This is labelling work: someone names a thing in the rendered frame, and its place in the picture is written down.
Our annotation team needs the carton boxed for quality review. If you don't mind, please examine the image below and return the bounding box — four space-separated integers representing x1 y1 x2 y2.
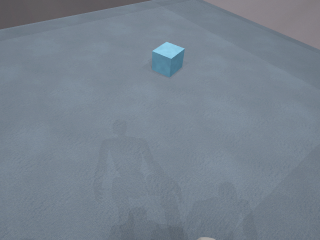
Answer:
152 42 185 78

